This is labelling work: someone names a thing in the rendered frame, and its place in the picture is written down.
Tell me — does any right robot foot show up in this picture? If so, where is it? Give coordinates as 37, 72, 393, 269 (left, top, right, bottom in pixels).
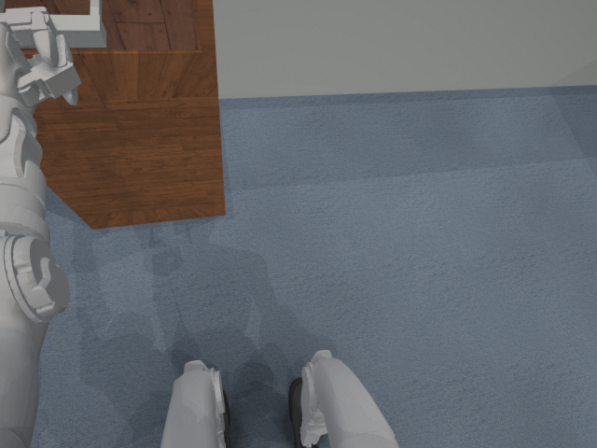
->
288, 378, 319, 448

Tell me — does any handle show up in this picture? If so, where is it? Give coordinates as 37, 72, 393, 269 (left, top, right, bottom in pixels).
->
0, 0, 106, 48

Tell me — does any robot left thigh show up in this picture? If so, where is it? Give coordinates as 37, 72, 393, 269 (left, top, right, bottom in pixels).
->
160, 368, 225, 448

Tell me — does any robot left forearm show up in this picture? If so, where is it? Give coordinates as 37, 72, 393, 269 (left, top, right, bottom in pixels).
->
0, 95, 50, 248

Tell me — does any left robot upper arm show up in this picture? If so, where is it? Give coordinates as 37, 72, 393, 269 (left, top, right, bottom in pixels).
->
0, 234, 70, 448

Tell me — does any robot left hand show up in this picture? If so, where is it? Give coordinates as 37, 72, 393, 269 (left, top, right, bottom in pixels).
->
0, 7, 81, 116

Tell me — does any drawer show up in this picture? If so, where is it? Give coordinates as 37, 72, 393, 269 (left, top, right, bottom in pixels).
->
4, 0, 199, 51

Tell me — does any cabinet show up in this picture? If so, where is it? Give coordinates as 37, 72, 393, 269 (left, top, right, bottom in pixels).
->
22, 0, 226, 230

